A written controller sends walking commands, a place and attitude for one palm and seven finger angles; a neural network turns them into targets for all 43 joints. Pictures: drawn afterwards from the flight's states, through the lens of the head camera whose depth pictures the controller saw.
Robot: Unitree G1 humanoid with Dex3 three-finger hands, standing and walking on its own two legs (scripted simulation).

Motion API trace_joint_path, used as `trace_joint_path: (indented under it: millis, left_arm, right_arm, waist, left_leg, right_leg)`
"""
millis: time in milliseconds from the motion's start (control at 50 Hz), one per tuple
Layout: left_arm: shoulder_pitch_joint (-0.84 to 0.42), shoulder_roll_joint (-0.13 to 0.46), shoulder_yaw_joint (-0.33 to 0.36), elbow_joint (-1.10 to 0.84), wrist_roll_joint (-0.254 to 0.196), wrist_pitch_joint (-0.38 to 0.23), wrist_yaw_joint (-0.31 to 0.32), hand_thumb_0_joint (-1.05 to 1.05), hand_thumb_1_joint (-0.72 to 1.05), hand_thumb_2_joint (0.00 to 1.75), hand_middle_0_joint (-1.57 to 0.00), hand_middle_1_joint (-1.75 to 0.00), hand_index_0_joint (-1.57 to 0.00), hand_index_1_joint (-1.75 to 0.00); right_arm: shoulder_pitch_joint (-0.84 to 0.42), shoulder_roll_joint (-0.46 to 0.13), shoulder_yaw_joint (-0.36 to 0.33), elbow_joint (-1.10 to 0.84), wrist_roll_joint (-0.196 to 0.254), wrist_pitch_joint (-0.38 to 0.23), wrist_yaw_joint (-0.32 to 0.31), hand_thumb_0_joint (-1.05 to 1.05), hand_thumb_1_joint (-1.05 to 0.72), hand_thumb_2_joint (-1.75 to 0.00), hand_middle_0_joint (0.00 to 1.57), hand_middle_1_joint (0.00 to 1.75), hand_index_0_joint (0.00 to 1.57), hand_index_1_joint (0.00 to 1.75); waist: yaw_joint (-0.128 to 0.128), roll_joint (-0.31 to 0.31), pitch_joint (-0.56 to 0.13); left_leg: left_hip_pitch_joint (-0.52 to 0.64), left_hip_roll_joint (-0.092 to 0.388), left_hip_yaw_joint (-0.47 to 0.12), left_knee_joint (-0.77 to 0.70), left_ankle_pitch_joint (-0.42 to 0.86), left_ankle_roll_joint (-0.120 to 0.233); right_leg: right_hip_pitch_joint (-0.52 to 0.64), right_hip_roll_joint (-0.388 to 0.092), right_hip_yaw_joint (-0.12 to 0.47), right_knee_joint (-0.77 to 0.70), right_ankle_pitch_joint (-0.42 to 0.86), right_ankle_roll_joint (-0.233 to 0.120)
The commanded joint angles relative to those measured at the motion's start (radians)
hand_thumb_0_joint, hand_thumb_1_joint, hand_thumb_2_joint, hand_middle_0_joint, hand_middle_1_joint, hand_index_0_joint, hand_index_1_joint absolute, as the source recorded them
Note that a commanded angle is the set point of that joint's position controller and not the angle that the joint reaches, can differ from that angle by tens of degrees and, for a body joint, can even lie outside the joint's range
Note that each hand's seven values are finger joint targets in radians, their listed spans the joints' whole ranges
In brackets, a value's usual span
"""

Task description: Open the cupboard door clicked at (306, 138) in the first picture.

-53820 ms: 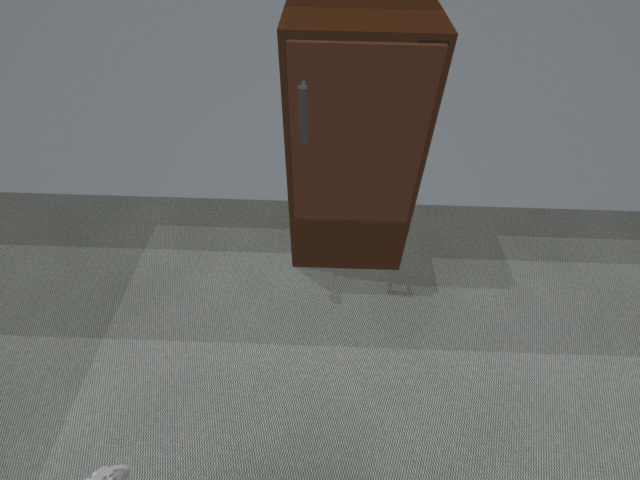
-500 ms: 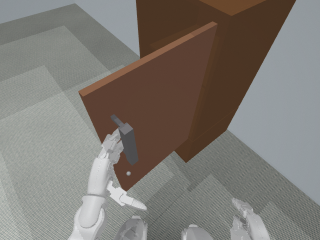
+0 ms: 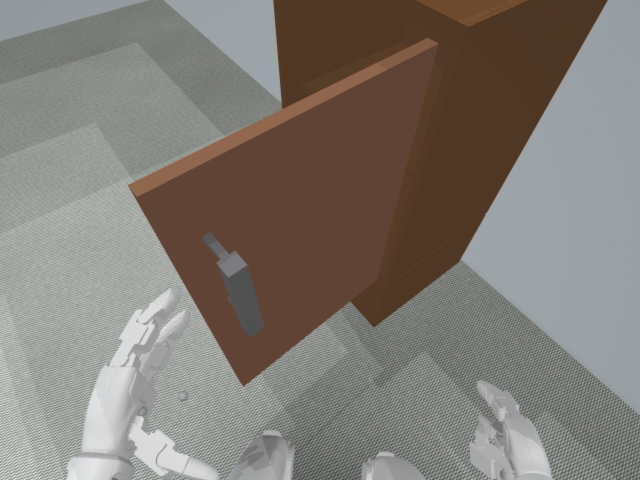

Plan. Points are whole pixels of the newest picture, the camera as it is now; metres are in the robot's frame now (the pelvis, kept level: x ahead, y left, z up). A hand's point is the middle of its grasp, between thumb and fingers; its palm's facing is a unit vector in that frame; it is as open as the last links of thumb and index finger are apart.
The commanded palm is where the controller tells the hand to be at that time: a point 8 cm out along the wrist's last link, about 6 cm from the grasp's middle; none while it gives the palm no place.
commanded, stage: slide the hand sideways off the handle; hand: left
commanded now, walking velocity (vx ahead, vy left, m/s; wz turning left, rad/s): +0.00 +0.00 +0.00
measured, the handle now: (233, 287) +0.33 +0.13 +0.05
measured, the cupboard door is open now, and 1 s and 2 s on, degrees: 93 93 93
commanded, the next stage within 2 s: draw the hand back to the body in 0.12 s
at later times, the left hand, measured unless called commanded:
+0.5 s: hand (120, 395) +0.19 +0.20 +0.10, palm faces -0.01 -1.00 -0.07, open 16.3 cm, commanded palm +0.17 +0.26 +0.11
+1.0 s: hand (13, 364) +0.20 +0.26 +0.16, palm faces +0.28 -0.89 -0.36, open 14.1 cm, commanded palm +0.16 +0.31 +0.20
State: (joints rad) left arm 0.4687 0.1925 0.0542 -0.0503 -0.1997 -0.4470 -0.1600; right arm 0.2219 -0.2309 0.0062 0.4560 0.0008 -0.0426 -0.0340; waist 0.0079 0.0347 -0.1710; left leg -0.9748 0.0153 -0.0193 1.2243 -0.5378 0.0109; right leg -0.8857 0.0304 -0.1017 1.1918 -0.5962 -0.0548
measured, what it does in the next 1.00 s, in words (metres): rises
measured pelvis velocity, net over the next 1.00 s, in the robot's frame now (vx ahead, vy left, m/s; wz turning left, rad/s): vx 0.02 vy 0.04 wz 0.00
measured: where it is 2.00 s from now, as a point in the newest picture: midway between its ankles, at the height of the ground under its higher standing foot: outside the picture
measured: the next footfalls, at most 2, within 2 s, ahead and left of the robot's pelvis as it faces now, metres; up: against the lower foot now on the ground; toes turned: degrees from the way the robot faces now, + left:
none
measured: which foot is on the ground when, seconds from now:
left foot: down 0.00-1.00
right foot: down 0.00-1.00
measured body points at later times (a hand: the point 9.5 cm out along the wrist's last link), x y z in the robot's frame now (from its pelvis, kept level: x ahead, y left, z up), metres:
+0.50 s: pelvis -0.01 +0.01 +0.02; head +0.02 +0.01 +0.47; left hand +0.18 +0.25 +0.11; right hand +0.17 -0.22 -0.05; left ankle +0.03 +0.11 -0.64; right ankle -0.01 -0.09 -0.64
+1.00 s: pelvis +0.02 +0.04 +0.08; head +0.01 +0.03 +0.53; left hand +0.18 +0.31 +0.18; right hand +0.20 -0.18 +0.01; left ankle +0.03 +0.11 -0.64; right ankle -0.01 -0.09 -0.64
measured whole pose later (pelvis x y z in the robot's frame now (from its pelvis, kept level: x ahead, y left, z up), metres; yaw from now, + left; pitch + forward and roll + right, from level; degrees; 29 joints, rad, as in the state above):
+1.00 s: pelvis +0.02 +0.04 +0.08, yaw +0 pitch +3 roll -2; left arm 0.59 0.32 0.15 -0.36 -0.06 -0.01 0.12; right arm 0.27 -0.23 0.07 0.49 0.02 -0.08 -0.12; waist 0.04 0.06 -0.10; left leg -0.44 -0.02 0.02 0.76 -0.38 0.06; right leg -0.34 0.01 -0.05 0.69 -0.40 0.00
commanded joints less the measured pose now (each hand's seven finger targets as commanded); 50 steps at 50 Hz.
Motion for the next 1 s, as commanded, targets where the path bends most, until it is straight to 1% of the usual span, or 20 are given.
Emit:
trace_joint_path:
  millis: [0, 60, 140, 200, 220, 260, 300, 400, 480, 600, 640, 660, 700, 720, 740, 760, 780, 820, 860, 980]
  left_arm:
    - [-0.016, 0.107, 0.076, -0.239, -0.047, -0.081, -0.049, 0.0, -0.5, 0.3, -0.15, -0.3, -0.15, -0.3]
    - [0.019, 0.143, 0.131, -0.217, -0.072, -0.062, -0.082, 0.0, -0.5, 0.3, -0.15, -0.3, -0.15, -0.3]
    - [0.005, 0.115, 0.114, -0.223, -0.095, -0.046, -0.102, 0.0, -0.5, 0.3, -0.15, -0.3, -0.15, -0.3]
    - [-0.013, 0.138, 0.139, -0.221, -0.105, -0.04, -0.103, 0.0, -0.5, 0.3, -0.15, -0.3, -0.15, -0.3]
    - [-0.006, 0.164, 0.165, -0.258, -0.109, -0.039, -0.101, 0.0, -0.5, 0.3, -0.15, -0.3, -0.15, -0.3]
    - [-0.007, 0.206, 0.189, -0.323, -0.108, -0.025, -0.091, 0.0, -0.5, 0.3, -0.15, -0.3, -0.15, -0.3]
    - [0.008, 0.21, 0.194, -0.37, -0.108, -0.009, -0.083, 0.0, -0.5, 0.3, -0.15, -0.3, -0.15, -0.3]
    - [0.023, 0.167, 0.163, -0.317, -0.114, 0.074, -0.068, 0.0, -0.5, 0.3, -0.15, -0.3, -0.15, -0.3]
    - [0.024, 0.162, 0.152, -0.296, -0.116, 0.121, -0.074, 0.0, -0.5, 0.3, -0.15, -0.3, -0.15, -0.3]
    - [0.002, 0.232, 0.218, -0.419, -0.122, 0.123, -0.066, 0.0, -0.5, 0.3, -0.15, -0.3, -0.15, -0.3]
    - [0.031, 0.223, 0.222, -0.449, -0.125, 0.122, -0.065, 0.0, -0.43, 0.33, -0.15, -0.3, -0.15, -0.3]
    - [0.042, 0.237, 0.239, -0.448, -0.125, 0.13, -0.063, 0.0, -0.4, 0.34, -0.15, -0.3, -0.15, -0.3]
    - [0.049, 0.215, 0.222, -0.451, -0.129, 0.149, -0.072, 0.0, -0.32, 0.37, -0.16, -0.3, -0.16, -0.3]
    - [0.059, 0.355, 0.25, -0.513, 0.033, 0.215, 0.077, 0.0, -0.29, 0.39, -0.16, -0.3, -0.16, -0.3]
    - [0.108, 0.253, 0.191, -0.511, 0.05, 0.263, 0.145, 0.0, -0.26, 0.4, -0.16, -0.3, -0.16, -0.3]
    - [0.104, 0.231, 0.178, -0.507, 0.06, 0.292, 0.179, 0.0, -0.22, 0.42, -0.16, -0.3, -0.16, -0.3]
    - [0.123, 0.197, 0.147, -0.473, 0.084, 0.317, 0.207, 0.0, -0.18, 0.43, -0.16, -0.3, -0.16, -0.3]
    - [0.085, 0.228, 0.164, -0.502, 0.112, 0.342, 0.253, 0.0, -0.12, 0.47, -0.16, -0.3, -0.16, -0.3]
    - [0.075, 0.257, 0.183, -0.525, 0.13, 0.353, 0.282, 0.0, -0.05, 0.5, -0.17, -0.3, -0.17, -0.3]
    - [-0.013, 0.297, 0.228, -0.553, 0.153, 0.369, 0.322, 0.0, 0.17, 0.58, -0.17, -0.3, -0.17, -0.3]
  right_arm:
    - [-0.033, -0.106, -0.05, -0.146, 0.006, -0.062, -0.017, 0.0, -0.9, -0.9, 0.2, 0.3, 0.2, 0.3]
    - [-0.034, -0.107, -0.053, -0.139, 0.01, -0.064, -0.024, 0.0, -0.9, -0.9, 0.2, 0.3, 0.2, 0.3]
    - [-0.046, -0.106, -0.051, -0.147, 0.014, -0.075, -0.03, 0.0, -0.9, -0.9, 0.2, 0.3, 0.2, 0.3]
    - [-0.045, -0.11, -0.051, -0.143, 0.015, -0.083, -0.035, 0.0, -0.9, -0.9, 0.2, 0.3, 0.2, 0.3]
    - [-0.046, -0.11, -0.051, -0.15, 0.016, -0.083, -0.037, 0.0, -0.9, -0.9, 0.2, 0.3, 0.2, 0.3]
    - [-0.041, -0.112, -0.049, -0.162, 0.02, -0.082, -0.04, 0.0, -0.9, -0.9, 0.2, 0.3, 0.2, 0.3]
    - [-0.039, -0.106, -0.047, -0.17, 0.027, -0.083, -0.042, 0.0, -0.9, -0.9, 0.2, 0.3, 0.2, 0.3]
    - [-0.032, -0.11, -0.033, -0.175, 0.039, -0.08, -0.049, 0.0, -0.9, -0.9, 0.2, 0.3, 0.2, 0.3]
    - [-0.033, -0.121, -0.023, -0.187, 0.043, -0.092, -0.052, 0.0, -0.9, -0.9, 0.2, 0.3, 0.2, 0.3]
    - [-0.021, -0.116, -0.014, -0.192, 0.044, -0.128, -0.053, 0.0, -0.9, -0.9, 0.2, 0.3, 0.2, 0.3]
    - [-0.021, -0.112, -0.011, -0.187, 0.047, -0.139, -0.048, 0.0, -0.9, -0.9, 0.2, 0.3, 0.2, 0.3]
    - [-0.023, -0.114, -0.013, -0.183, 0.046, -0.142, -0.046, 0.0, -0.9, -0.9, 0.2, 0.3, 0.2, 0.3]
    - [-0.024, -0.113, -0.01, -0.177, 0.052, -0.147, -0.041, 0.0, -0.9, -0.9, 0.2, 0.3, 0.2, 0.3]
    - [-0.043, -0.115, -0.01, -0.177, 0.039, -0.123, -0.066, 0.0, -0.9, -0.9, 0.2, 0.3, 0.2, 0.3]
    - [-0.04, -0.093, 0.001, -0.18, 0.035, -0.111, -0.076, 0.0, -0.9, -0.9, 0.2, 0.3, 0.2, 0.3]
    - [-0.042, -0.096, 0.0, -0.176, 0.034, -0.107, -0.077, 0.0, -0.9, -0.9, 0.2, 0.3, 0.2, 0.3]
    - [-0.041, -0.09, 0.003, -0.163, 0.036, -0.095, -0.079, 0.0, -0.9, -0.9, 0.2, 0.3, 0.2, 0.3]
    - [-0.042, -0.102, 0.006, -0.156, 0.033, -0.079, -0.081, 0.0, -0.9, -0.9, 0.2, 0.3, 0.2, 0.3]
    - [-0.049, -0.108, 0.008, -0.146, 0.027, -0.078, -0.086, 0.0, -0.9, -0.9, 0.2, 0.3, 0.2, 0.3]
    - [-0.072, -0.108, 0.019, -0.106, 0.019, -0.099, -0.095, 0.0, -0.9, -0.9, 0.2, 0.3, 0.2, 0.3]
  waist:
    - [-0.021, -0.004, -0.225]
    - [-0.014, -0.024, -0.218]
    - [-0.019, -0.018, -0.2]
    - [-0.019, -0.033, -0.198]
    - [-0.003, -0.016, -0.215]
    - [0.004, 0.012, -0.232]
    - [0.012, 0.045, -0.238]
    - [-0.019, 0.003, -0.102]
    - [-0.02, -0.001, -0.04]
    - [0.007, 0.048, -0.09]
    - [0.016, 0.08, -0.092]
    - [0.019, 0.065, -0.093]
    - [0.011, 0.083, -0.063]
    - [0.064, 0.09, -0.085]
    - [0.033, 0.088, -0.015]
    - [0.029, 0.053, 0.014]
    - [0.019, 0.053, 0.067]
    - [0.016, 0.055, 0.064]
    - [0.021, 0.008, 0.047]
    - [0.027, 0.025, 0.053]
  left_leg:
    - [0.143, -0.026, -0.02, -0.112, 0.265, 0.009]
    - [0.102, -0.027, -0.022, -0.099, 0.246, 0.008]
    - [0.097, -0.026, -0.022, -0.095, 0.215, 0.008]
    - [0.085, -0.025, -0.025, -0.092, 0.199, 0.008]
    - [0.101, -0.023, -0.024, -0.106, 0.198, 0.008]
    - [0.142, -0.025, -0.023, -0.136, 0.213, 0.012]
    - [0.203, -0.025, -0.022, -0.179, 0.232, 0.012]
    - [0.238, -0.023, -0.037, -0.262, 0.158, 0.012]
    - [0.266, -0.019, -0.05, -0.32, 0.104, 0.013]
    - [0.375, -0.017, -0.054, -0.385, 0.183, 0.009]
    - [0.42, -0.014, -0.063, -0.413, 0.221, 0.003]
    - [0.422, -0.013, -0.062, -0.413, 0.245, 0.005]
    - [0.448, -0.01, -0.065, -0.433, 0.262, -0.001]
    - [0.486, 0.004, -0.059, -0.496, 0.244, 0.008]
    - [0.49, 0.006, -0.057, -0.525, 0.21, 0.007]
    - [0.478, 0.009, -0.068, -0.542, 0.176, 0.007]
    - [0.488, 0.013, -0.059, -0.552, 0.159, 0.01]
    - [0.528, 0.018, -0.069, -0.585, 0.165, 0.012]
    - [0.571, 0.017, -0.066, -0.607, 0.226, 0.016]
    - [0.697, 0.018, -0.058, -0.691, 0.321, 0.013]
  right_leg:
    - [0.14, -0.009, 0.12, -0.182, 0.391, 0.037]
    - [0.158, -0.012, 0.142, -0.195, 0.368, 0.042]
    - [0.13, -0.017, 0.145, -0.206, 0.317, 0.047]
    - [0.125, -0.018, 0.149, -0.212, 0.28, 0.047]
    - [0.137, -0.017, 0.15, -0.22, 0.26, 0.044]
    - [0.169, -0.009, 0.148, -0.237, 0.255, 0.038]
    - [0.189, -0.004, 0.127, -0.252, 0.263, 0.032]
    - [0.17, 0.009, 0.084, -0.33, 0.157, 0.036]
    - [0.179, 0.008, 0.07, -0.375, 0.089, 0.033]
    - [0.268, 0.013, 0.05, -0.388, 0.196, 0.025]
    - [0.285, 0.019, 0.03, -0.383, 0.245, 0.021]
    - [0.308, 0.021, 0.031, -0.388, 0.27, 0.02]
    - [0.309, 0.02, 0.019, -0.4, 0.291, 0.023]
    - [0.335, -0.013, 0.085, -0.47, 0.282, 0.012]
    - [0.33, -0.02, 0.076, -0.496, 0.257, 0.016]
    - [0.343, -0.02, 0.074, -0.516, 0.238, 0.017]
    - [0.344, -0.023, 0.072, -0.53, 0.224, 0.022]
    - [0.381, -0.025, 0.066, -0.555, 0.239, 0.021]
    - [0.441, -0.026, 0.062, -0.583, 0.28, 0.021]
    - [0.547, -0.032, 0.064, -0.663, 0.349, 0.023]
